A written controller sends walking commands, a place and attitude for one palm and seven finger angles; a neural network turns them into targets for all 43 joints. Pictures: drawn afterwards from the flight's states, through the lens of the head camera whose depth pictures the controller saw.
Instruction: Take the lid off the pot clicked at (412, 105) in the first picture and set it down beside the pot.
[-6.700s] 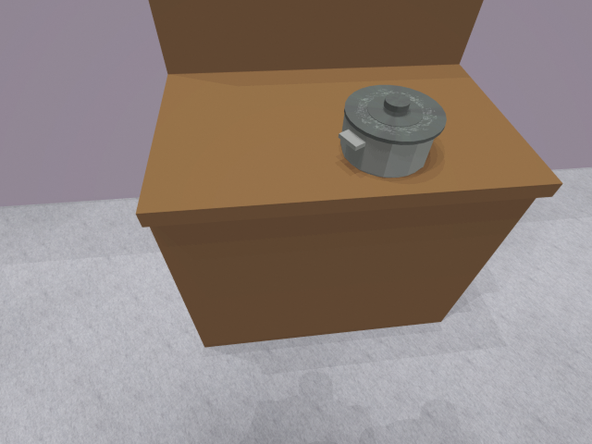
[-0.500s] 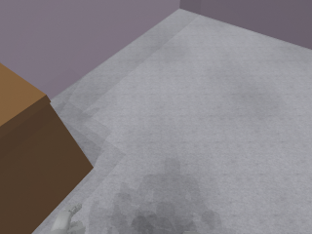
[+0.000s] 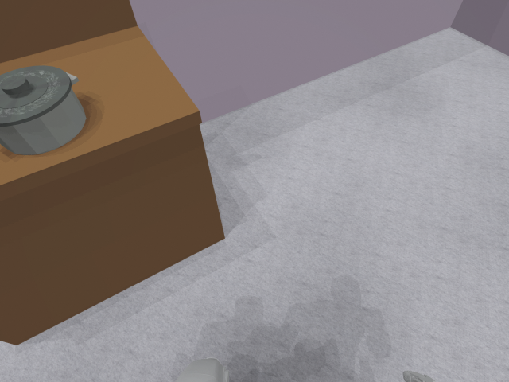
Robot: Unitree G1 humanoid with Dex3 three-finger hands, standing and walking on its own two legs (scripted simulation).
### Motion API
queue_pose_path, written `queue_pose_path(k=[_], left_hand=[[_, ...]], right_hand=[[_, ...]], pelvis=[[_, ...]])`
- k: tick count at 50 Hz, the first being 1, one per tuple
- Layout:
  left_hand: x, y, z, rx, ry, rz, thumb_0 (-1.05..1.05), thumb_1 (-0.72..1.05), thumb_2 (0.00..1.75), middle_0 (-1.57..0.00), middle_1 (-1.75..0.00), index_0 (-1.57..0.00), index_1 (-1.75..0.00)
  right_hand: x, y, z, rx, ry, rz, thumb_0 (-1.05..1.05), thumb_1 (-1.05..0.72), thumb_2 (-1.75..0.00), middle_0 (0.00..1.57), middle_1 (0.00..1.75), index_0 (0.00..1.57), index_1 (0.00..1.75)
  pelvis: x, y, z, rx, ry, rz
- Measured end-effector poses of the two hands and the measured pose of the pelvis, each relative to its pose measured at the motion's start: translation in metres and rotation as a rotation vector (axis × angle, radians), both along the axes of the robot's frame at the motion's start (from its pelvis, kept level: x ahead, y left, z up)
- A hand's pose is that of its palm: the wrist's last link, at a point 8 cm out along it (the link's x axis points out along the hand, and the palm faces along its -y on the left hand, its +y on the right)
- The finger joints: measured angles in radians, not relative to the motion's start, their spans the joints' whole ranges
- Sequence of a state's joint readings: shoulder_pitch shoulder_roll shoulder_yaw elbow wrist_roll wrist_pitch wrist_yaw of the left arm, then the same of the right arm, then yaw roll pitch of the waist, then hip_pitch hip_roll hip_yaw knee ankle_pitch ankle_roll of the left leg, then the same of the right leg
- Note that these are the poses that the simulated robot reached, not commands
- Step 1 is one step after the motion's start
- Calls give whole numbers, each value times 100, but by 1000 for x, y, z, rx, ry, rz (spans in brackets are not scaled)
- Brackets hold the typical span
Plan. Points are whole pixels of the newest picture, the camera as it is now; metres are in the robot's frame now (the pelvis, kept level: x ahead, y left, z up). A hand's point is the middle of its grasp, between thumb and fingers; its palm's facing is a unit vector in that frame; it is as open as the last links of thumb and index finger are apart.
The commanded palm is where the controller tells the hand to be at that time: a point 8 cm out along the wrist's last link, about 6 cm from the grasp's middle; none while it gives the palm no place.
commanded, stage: turn to face it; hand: left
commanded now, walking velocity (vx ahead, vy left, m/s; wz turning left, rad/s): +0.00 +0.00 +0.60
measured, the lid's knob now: (15, 84) +0.63 +0.57 +0.09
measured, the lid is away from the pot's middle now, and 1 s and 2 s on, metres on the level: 0.00 0.00 0.00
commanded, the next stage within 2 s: take the last steps up to it in 0.96 s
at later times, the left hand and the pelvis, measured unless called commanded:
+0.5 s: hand out of the picture +0.04 +0.29 -0.16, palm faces +0.31 -0.92 -0.26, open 7.4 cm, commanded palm none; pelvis +0.00 +0.05 +0.00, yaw +18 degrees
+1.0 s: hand out of the picture -0.01 +0.20 -0.14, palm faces +0.51 -0.81 -0.28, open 7.4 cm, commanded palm none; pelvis +0.02 +0.00 +0.00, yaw +32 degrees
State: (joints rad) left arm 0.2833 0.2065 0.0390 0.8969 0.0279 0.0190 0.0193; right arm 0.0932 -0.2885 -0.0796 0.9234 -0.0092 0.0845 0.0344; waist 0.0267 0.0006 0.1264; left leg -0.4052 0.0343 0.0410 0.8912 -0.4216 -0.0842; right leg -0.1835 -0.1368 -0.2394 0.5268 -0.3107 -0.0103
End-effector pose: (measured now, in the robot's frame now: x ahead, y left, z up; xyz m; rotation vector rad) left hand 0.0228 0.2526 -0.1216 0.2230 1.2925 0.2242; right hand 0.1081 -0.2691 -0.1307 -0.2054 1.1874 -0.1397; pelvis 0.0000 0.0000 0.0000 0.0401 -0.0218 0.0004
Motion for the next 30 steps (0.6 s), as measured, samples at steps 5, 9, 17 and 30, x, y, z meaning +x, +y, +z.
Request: queue_pose_path(k=[5, 9, 17, 30], left_hand=[[-50, 37, -27, -20, 73, 120, 1, 90, 89, -20, -30, -21, -30], [-65, 59, -34, -26, 94, 185, 1, 91, 89, -20, -30, -20, -30], [-37, 78, -18, -37, -54, 221, 1, 91, 89, -20, -30, -20, -30], [13, 75, 6, 28, -201, 248, 1, 91, 89, -20, -30, -20, -30]], right_hand=[[59, 41, 12, -45, -119, 146, 1, -92, -90, 19, 29, 20, 30], [73, 70, 25, -64, -158, 220, 1, -91, -90, 19, 29, 20, 30], [52, 99, 32, -61, -77, 267, 1, -91, -90, 20, 30, 20, 30], [-3, 76, 5, -41, 131, 258, 1, -91, -90, 20, 30, 20, 30]], pelvis=[[-1, 25, -15, -37, 16, 70], [-4, 38, -13, -50, 9, 118], [-5, 54, 3, -81, 10, 218], [0, 39, 3, -70, 33, 369]])
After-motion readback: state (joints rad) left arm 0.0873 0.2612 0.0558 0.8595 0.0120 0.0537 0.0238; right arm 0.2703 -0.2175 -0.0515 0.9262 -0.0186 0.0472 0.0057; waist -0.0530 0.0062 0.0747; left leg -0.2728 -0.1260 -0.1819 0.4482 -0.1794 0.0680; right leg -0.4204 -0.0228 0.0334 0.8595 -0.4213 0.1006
